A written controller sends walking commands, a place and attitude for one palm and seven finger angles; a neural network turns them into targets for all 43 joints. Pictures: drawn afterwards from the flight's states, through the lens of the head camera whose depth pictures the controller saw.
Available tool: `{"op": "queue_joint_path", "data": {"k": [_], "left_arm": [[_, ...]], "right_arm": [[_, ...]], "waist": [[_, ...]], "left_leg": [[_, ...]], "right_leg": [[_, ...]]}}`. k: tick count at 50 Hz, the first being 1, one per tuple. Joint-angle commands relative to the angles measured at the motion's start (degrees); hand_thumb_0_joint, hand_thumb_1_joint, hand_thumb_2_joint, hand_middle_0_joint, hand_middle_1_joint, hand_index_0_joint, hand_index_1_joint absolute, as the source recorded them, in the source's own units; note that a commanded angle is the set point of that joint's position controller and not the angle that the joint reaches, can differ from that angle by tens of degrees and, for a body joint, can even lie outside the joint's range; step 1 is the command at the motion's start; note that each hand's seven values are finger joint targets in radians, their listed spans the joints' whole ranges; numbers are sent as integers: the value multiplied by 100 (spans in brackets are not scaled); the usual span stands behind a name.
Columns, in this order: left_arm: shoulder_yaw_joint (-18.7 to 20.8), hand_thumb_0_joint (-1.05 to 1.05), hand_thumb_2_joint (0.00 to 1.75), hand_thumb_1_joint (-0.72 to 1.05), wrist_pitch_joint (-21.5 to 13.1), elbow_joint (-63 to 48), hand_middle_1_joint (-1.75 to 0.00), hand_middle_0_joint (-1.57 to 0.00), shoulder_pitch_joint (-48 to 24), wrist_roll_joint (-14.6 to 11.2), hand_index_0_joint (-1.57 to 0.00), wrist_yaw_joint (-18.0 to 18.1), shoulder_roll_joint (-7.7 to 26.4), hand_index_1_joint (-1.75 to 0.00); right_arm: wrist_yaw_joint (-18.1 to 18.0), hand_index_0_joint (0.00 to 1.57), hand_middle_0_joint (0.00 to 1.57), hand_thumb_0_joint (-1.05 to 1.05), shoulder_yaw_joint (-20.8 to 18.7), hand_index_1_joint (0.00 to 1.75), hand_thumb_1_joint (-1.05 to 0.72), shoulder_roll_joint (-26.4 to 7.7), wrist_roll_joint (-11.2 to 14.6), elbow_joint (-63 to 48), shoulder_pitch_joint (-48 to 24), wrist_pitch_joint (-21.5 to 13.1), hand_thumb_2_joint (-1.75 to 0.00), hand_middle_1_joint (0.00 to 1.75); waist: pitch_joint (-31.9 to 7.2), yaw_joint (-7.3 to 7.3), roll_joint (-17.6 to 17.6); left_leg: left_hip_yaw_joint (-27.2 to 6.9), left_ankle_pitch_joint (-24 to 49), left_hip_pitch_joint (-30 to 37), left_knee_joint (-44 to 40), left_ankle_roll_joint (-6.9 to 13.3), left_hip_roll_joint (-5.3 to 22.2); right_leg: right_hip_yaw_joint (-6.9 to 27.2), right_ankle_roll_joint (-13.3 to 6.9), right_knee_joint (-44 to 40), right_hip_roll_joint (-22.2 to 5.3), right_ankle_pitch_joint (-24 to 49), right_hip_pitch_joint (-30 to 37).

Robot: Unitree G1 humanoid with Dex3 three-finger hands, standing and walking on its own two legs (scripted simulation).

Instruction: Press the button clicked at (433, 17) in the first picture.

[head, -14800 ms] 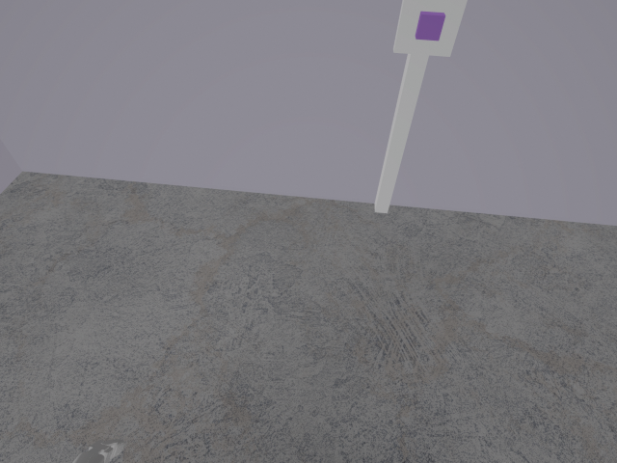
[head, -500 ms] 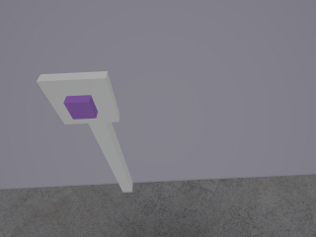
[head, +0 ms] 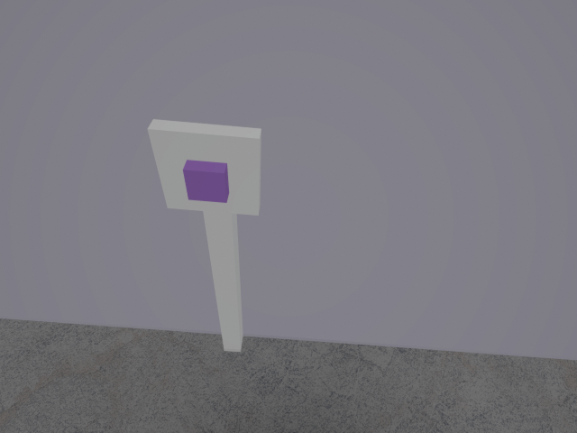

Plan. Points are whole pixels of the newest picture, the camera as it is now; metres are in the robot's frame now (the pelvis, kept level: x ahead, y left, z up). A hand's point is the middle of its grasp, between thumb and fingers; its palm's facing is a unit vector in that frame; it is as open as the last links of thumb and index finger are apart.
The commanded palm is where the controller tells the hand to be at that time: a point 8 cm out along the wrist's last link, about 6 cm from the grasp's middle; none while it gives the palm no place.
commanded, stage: come to a stop and stand still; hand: left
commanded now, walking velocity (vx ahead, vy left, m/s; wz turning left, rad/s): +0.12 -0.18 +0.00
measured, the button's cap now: (207, 180) +0.50 +0.18 +0.06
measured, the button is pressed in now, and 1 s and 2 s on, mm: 0 0 0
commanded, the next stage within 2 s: look again from close up in 1.12 s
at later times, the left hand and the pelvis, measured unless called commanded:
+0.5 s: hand out of the picture +0.05 +0.16 -0.18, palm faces -0.07 -0.97 -0.23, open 7.3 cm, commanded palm none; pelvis +0.02 -0.01 -0.01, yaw -1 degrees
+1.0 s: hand out of the picture +0.04 +0.11 -0.18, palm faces +0.02 -0.98 -0.22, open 7.3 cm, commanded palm none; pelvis +0.05 -0.07 -0.01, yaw +0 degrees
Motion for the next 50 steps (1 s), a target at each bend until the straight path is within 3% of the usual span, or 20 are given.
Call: {"op": "queue_joint_path", "data": {"k": [1,3,7,11,13,15,16,17,18,19,20,21,22,23,27,31,38,41,46,50], "left_arm": [[-3,0,90,90,-255,-237,-30,-20,132,16,-20,-88,48,-30],[-7,0,90,90,-280,-201,-30,-20,107,7,-20,-87,53,-30],[-27,0,90,90,-249,-232,-30,-20,-99,2,-20,-65,75,-30],[-94,0,90,90,-223,-200,-30,-20,-213,-38,-20,-40,-33,-30],[-132,0,90,90,-234,-163,-30,-20,-212,-63,-20,-20,-156,-30],[-148,0,90,90,-281,-71,-30,-20,-79,-88,-20,11,-187,-30],[-146,0,90,90,-306,15,-30,-20,118,-105,-20,31,-209,-30],[-247,0,90,90,-458,452,-30,-20,525,-18,-20,285,148,-30],[-253,0,90,90,-493,230,-30,-20,571,-88,-20,238,302,-30],[-241,0,90,90,-483,105,-30,-20,299,-80,-20,203,345,-30],[-274,0,90,90,-505,71,-30,-20,119,-79,-20,168,403,-30],[-289,0,90,90,-494,86,-30,-20,140,-59,-20,156,341,-30],[-300,0,90,90,-529,128,-30,-20,269,-98,-20,149,269,-30],[-321,0,90,90,-537,144,-30,-20,196,-115,-20,152,149,-30],[-348,0,90,90,-559,220,-30,-20,63,-124,-20,167,132,-30],[-325,0,90,90,-583,258,-30,-20,81,-128,-20,173,206,-30],[-271,0,90,90,-602,265,-30,-20,183,-124,-20,181,341,-30],[-257,0,90,90,-609,267,-30,-20,228,-123,-20,186,374,-30],[-232,0,90,90,-590,285,-30,-20,279,-127,-20,182,440,-30],[-228,0,90,90,-554,282,-30,-20,225,-122,-20,172,416,-30]], "right_arm": [[-118,20,20,0,-59,30,-90,-739,44,-144,46,-220,-90,30],[-153,20,20,0,-59,30,-90,-708,51,-4,399,-257,-90,30],[-230,20,20,0,-28,30,-90,-584,40,274,986,-292,-90,30],[-286,20,20,0,-5,30,-90,-582,5,454,1169,-299,-90,30],[-280,20,20,0,-17,30,-90,-593,-7,505,1103,-277,-90,30],[-260,20,20,0,0,30,-90,-562,13,581,1052,-258,-90,30],[-259,20,20,0,9,30,-90,-531,34,589,1004,-252,-90,30],[-137,20,20,0,55,30,-90,-834,140,250,327,-343,-90,30],[-64,20,20,0,137,30,-90,-328,70,40,329,-272,-90,30],[-36,20,20,0,166,30,-90,-168,19,63,592,-259,-90,30],[-6,20,20,0,228,30,-90,-99,-32,141,792,-272,-90,30],[31,20,20,0,216,30,-90,-66,3,132,884,-355,-90,30],[-26,20,20,0,193,30,-90,-266,44,158,932,-366,-90,30],[-71,20,20,0,169,30,-90,-444,67,145,934,-341,-90,30],[-114,20,20,0,215,30,-90,-350,71,175,870,-324,-90,30],[-123,20,20,0,236,30,-90,-343,72,244,833,-288,-90,30],[-137,20,20,0,225,30,-90,-428,86,310,573,-252,-90,30],[-143,20,20,0,220,30,-90,-453,94,328,490,-236,-90,30],[-155,20,20,0,223,30,-90,-469,110,363,382,-205,-90,30],[-158,20,20,0,223,30,-90,-444,108,426,340,-182,-90,30]], "waist": [[726,66,517],[647,-87,608],[672,-279,704],[352,-318,783],[238,-302,904],[182,-195,757],[70,-88,753],[344,199,462],[594,125,32],[667,-109,223],[473,-121,639],[-34,-140,1127],[-377,-107,919],[-270,-115,320],[398,-143,-12],[555,-167,-44],[253,-141,-219],[115,-132,-123],[65,-102,-51],[199,-103,103]], "left_leg": [[-1471,-1057,-504,-1991,494,1404],[-1360,-647,43,-1897,471,1345],[-1542,233,487,-1809,568,1589],[-1470,1743,694,-1435,681,1717],[-1293,2173,492,-1209,645,1604],[-1143,2395,251,-947,507,1419],[-1020,2266,110,-765,378,1298],[-505,2164,-593,211,25,1100],[-276,-434,-1029,259,-195,509],[-270,-519,-892,206,-219,321],[-322,-545,-717,64,-212,313],[-585,606,-379,-199,-161,415],[-860,840,-273,-280,-46,798],[-906,895,-429,-199,28,871],[-556,1127,-484,-93,-99,604],[-441,1142,-270,-109,-168,547],[-296,1240,41,-100,-249,523],[-239,1295,127,-81,-286,511],[-167,1149,147,-98,-333,524],[-185,1104,234,-223,-333,579]], "right_leg": [[207,9,1402,43,222,-613],[150,70,1328,27,248,-848],[228,118,903,-120,110,-981],[207,96,180,-123,-273,-478],[81,67,-367,-41,-389,79],[-29,29,-1078,79,-26,659],[-42,16,-1609,88,476,1096],[375,-140,-1668,-289,1353,1156],[851,-357,-2219,-497,-291,822],[978,-521,-2139,-628,-767,492],[784,-579,-1973,-633,-1029,391],[458,-436,-1314,-384,171,701],[266,-353,-1118,-112,286,1017],[208,-327,-1135,-34,469,1180],[482,-383,-1320,-285,1432,1023],[566,-386,-1428,-355,1951,989],[593,-390,-1507,-463,2987,1387],[619,-386,-1542,-496,3478,1584],[621,-379,-1659,-518,3647,1761],[595,-409,-1784,-433,2995,1612]]}}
